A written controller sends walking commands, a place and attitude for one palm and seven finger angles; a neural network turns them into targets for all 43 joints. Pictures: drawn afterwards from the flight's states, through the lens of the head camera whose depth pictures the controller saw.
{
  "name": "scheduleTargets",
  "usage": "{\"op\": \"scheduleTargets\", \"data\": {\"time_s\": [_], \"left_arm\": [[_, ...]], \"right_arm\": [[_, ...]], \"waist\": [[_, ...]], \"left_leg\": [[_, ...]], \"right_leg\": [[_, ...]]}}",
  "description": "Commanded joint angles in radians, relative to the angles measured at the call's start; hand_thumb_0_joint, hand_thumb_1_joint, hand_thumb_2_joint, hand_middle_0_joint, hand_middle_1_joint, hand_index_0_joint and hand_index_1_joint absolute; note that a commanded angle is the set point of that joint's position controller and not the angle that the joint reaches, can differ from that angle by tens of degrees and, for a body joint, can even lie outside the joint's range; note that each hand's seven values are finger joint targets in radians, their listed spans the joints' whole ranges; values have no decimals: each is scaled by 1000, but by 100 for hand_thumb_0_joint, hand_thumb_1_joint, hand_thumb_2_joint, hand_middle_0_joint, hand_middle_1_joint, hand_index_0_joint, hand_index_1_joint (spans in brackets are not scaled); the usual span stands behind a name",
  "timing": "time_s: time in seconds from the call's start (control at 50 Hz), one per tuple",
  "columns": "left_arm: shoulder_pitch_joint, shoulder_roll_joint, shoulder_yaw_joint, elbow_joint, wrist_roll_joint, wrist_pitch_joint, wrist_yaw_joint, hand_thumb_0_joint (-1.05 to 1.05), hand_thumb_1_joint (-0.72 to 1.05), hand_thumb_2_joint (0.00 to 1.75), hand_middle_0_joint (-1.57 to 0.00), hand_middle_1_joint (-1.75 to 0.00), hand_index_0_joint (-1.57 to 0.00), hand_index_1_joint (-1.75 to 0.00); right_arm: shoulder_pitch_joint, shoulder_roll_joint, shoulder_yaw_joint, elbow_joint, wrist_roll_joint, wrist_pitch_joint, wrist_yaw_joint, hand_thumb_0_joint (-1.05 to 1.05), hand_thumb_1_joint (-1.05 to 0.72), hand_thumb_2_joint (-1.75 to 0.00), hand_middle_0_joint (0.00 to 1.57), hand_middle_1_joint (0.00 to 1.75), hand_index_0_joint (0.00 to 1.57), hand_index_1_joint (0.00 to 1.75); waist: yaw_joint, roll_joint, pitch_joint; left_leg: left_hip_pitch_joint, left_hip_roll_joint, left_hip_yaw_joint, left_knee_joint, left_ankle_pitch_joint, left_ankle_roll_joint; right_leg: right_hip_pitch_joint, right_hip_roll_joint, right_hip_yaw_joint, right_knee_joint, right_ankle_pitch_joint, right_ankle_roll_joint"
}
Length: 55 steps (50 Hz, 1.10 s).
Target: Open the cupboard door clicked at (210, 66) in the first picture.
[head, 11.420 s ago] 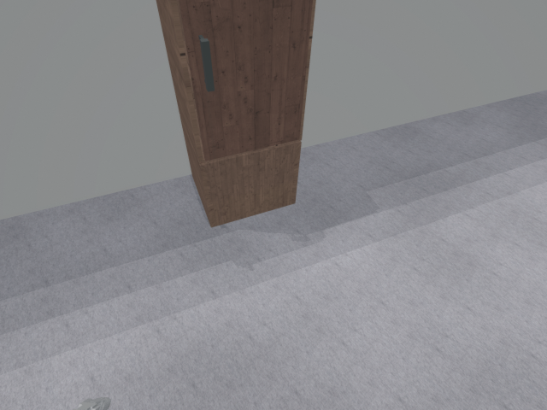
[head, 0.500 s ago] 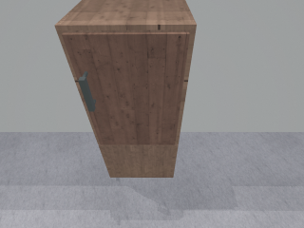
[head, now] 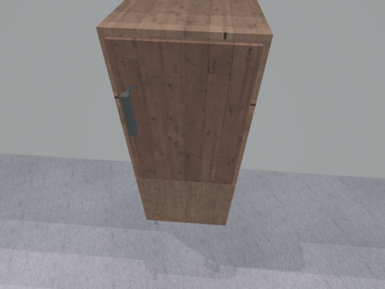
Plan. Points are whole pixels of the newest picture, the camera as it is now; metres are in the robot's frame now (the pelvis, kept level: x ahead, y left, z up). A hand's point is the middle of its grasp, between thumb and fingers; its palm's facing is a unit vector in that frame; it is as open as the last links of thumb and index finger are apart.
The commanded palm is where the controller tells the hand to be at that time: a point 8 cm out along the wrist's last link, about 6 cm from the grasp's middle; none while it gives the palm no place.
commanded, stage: shuffle to correct the standing spot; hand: left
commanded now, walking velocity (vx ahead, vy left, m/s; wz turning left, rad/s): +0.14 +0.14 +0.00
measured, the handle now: (131, 111) +0.59 +0.24 +0.04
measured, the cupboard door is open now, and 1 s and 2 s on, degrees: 0 0 0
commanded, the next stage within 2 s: come to a stop and stand still in 0.16 s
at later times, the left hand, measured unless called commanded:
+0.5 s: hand out of the picture +0.10 +0.22 -0.17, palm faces +0.02 -0.97 -0.24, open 7.2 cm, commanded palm none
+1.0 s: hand out of the picture +0.05 +0.19 -0.17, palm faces +0.02 -0.98 -0.21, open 7.3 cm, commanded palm none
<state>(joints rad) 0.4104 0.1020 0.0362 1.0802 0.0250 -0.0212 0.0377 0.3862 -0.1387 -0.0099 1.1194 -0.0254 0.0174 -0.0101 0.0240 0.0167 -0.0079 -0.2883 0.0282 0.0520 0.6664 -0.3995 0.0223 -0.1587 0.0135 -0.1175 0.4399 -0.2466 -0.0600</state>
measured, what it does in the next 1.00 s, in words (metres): steps on the spot: left foot, then right foot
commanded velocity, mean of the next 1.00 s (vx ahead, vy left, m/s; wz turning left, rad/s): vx -0.01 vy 0.01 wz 0.00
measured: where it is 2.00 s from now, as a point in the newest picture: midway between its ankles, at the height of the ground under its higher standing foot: outside the picture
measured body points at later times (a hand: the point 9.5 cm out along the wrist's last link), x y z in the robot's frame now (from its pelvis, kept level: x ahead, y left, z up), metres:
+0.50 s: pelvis +0.05 +0.04 -0.01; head +0.05 +0.02 +0.44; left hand +0.10 +0.27 -0.15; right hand +0.01 -0.14 -0.18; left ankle +0.05 +0.13 -0.74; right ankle +0.07 -0.06 -0.74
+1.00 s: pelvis +0.04 +0.02 +0.00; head +0.04 +0.01 +0.45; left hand +0.05 +0.24 -0.16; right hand +0.04 -0.20 -0.16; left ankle +0.05 +0.13 -0.74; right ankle +0.07 -0.06 -0.74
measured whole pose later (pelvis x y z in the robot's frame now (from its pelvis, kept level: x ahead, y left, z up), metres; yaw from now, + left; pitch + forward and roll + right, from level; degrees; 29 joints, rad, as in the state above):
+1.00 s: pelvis +0.04 +0.02 +0.00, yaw -1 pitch -2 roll +1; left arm 0.30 0.15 0.00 1.07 0.01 0.00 0.04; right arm 0.27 -0.14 -0.01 1.10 -0.02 0.01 -0.03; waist 0.00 0.00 0.02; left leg -0.19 0.00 0.10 0.45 -0.23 0.02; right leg -0.24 0.01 -0.09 0.49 -0.22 -0.06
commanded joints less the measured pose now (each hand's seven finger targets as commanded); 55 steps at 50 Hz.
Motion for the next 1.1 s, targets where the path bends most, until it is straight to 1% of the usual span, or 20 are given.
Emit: {"op": "scheduleTargets", "data": {"time_s": [0.0, 0.04, 0.06, 0.08, 0.1, 0.12, 0.14, 0.18, 0.24, 0.32, 0.38, 0.42, 0.44, 0.46, 0.5, 0.6, 0.72, 0.82, 0.92, 1.08], "left_arm": [[6, 176, 47, -46, 1, -10, 2, 0, 90, 90, -20, -30, -20, -30], [-8, 159, 44, -44, -1, 1, -5, 0, 90, 90, -20, -30, -20, -30], [-16, 129, 38, -58, 3, 9, -9, 0, 90, 90, -20, -30, -20, -30], [-25, 83, 30, -75, 0, 12, -15, 0, 90, 90, -20, -30, -20, -30], [-51, 63, 20, -100, 4, 8, -20, 0, 90, 90, -20, -30, -20, -30], [-77, 65, 18, -104, 10, 6, -21, 0, 90, 90, -20, -30, -20, -30], [-58, 63, 17, -94, 9, 4, -26, 0, 90, 90, -20, -30, -20, -30], [-22, 50, 16, -74, 8, 0, -32, 0, 90, 90, -20, -30, -20, -30], [-31, 39, 7, -80, 5, -4, -35, 0, 90, 90, -20, -30, -20, -30], [-80, 19, -8, -95, 4, -8, -22, 0, 90, 90, -20, -30, -20, -30], [-23, 37, -7, -61, -3, -16, -9, 0, 90, 90, -20, -30, -20, -30], [0, 95, -10, -39, -11, -23, -2, 0, 90, 90, -20, -30, -20, -30], [-10, 117, -12, -35, -14, -22, -3, 0, 90, 90, -20, -30, -20, -30], [-42, 116, -15, -39, -17, -22, -2, 0, 90, 90, -20, -30, -20, -30], [-61, 102, -17, -39, -19, -21, 2, 0, 90, 90, -20, -30, -20, -30], [-72, 121, -10, -56, -16, -6, 12, 0, 90, 90, -20, -30, -20, -30], [-81, 140, -3, -73, -11, 6, 13, 0, 90, 90, -20, -30, -20, -30], [-100, 142, -12, -75, -10, 7, 8, 0, 90, 90, -20, -30, -20, -30], [-88, 139, -20, -54, -11, 0, 2, 0, 90, 90, -20, -30, -20, -30], [-53, 125, -25, -26, -11, -5, 0, 0, 90, 90, -20, -30, -20, -30]], "right_arm": [[56, -22, -7, -57, 2, -32, 11, 0, -90, -90, 20, 30, 20, 30], [122, -34, -9, -43, 1, -37, 4, 0, -90, -90, 20, 30, 20, 30], [165, -70, -18, -42, -3, -39, -2, 0, -90, -90, 20, 30, 20, 30], [190, -130, -31, -44, -12, -36, -9, 0, -90, -90, 20, 30, 20, 30], [199, -162, -38, -57, -9, -34, -14, 0, -90, -90, 20, 30, 20, 30], [163, -142, -36, -63, -3, -40, -12, 0, -90, -90, 20, 30, 20, 30], [104, -125, -28, -76, -1, -47, -10, 0, -90, -90, 20, 30, 20, 30], [41, -101, -19, -91, 0, -63, -9, 0, -90, -90, 20, 30, 20, 30], [44, -111, -18, -87, -3, -76, -9, 0, -90, -90, 20, 30, 20, 30], [91, -100, -12, -63, -7, -76, -18, 0, -90, -90, 20, 30, 20, 30], [63, -65, 1, -50, 5, -70, -25, 0, -90, -90, 20, 30, 20, 30], [38, -24, 14, -52, 16, -68, -21, 0, -90, -90, 20, 30, 20, 30], [47, -13, 16, -48, 14, -67, -19, 0, -90, -90, 20, 30, 20, 30], [54, -15, 14, -38, 12, -61, -20, 0, -90, -90, 20, 30, 20, 30], [43, -31, 9, -22, 14, -56, -25, 0, -90, -90, 20, 30, 20, 30], [21, -47, -2, -25, 16, -50, -32, 0, -90, -90, 20, 30, 20, 30], [-20, -59, -12, -50, 13, -28, -27, 0, -90, -90, 20, 30, 20, 30], [-36, -52, -8, -55, 12, -21, -20, 0, -90, -90, 20, 30, 20, 30], [-38, -59, 0, -41, 10, -24, -15, 0, -90, -90, 20, 30, 20, 30], [-10, -58, 7, -15, 10, -30, -15, 0, -90, -90, 20, 30, 20, 30]], "waist": [[-25, -113, 127], [-54, -62, 116], [-70, 54, 129], [-76, 234, 151], [-80, 259, 160], [-74, 198, 176], [-42, 126, 156], [-8, 61, 134], [-17, 43, 98], [-44, -13, 76], [-5, -26, 40], [-10, -82, 55], [-28, -80, 60], [-40, -60, 60], [-33, -87, 49], [-27, -3, 12], [-27, -28, -3], [-37, -44, 40], [-35, -46, 75], [-29, -38, 108]], "left_leg": [[9, -8, 24, -108, 87, -1], [141, -17, 24, -205, 90, -3], [134, 44, -76, -283, -33, 22], [107, 187, -290, -433, -248, 89], [74, 283, -446, -550, -356, 172], [38, 287, -458, -569, -328, 201], [-12, 269, -414, -563, -289, 198], [-38, 234, -314, -554, -156, 181], [-9, 202, -219, -524, -20, 185], [37, 224, -200, -451, 196, 190], [-35, 166, -124, -314, 316, 109], [-100, 68, -49, -279, 180, 24], [-63, 41, -39, -292, 158, 8], [-24, 45, -49, -317, 196, 3], [30, 79, -62, -308, 328, 10], [101, 102, -62, -292, 518, 20], [88, 89, -45, -259, 370, 12], [74, 65, -44, -279, 192, 5], [70, 63, -55, -307, 149, 7], [48, 65, -65, -349, 111, 9]], "right_leg": [[-163, -284, 274, -218, -268, -105], [-269, -220, 201, -104, -328, -63], [-320, -150, 128, 26, -349, -31], [-404, -54, 9, 236, -342, 7], [-450, -25, -8, 436, -327, 12], [-457, -64, 49, 572, -284, -8], [-427, -82, 73, 639, -235, -12], [-397, -102, 74, 649, -141, 1], [-324, -103, 45, 489, -133, 20], [-230, -69, 43, 260, -164, 34], [-15, -79, 100, 1, 30, 41], [49, -202, 244, -42, 214, -10], [11, -230, 242, -30, 304, -31], [-19, -204, 213, -10, 329, -27], [-22, -158, 176, 10, 367, -1], [-30, -149, 172, 42, 381, 8], [-47, -171, 200, 27, 322, -9], [-108, -175, 227, -51, 120, -15], [-126, -157, 228, -119, -34, -5], [-114, -138, 205, -160, -100, 7]]}}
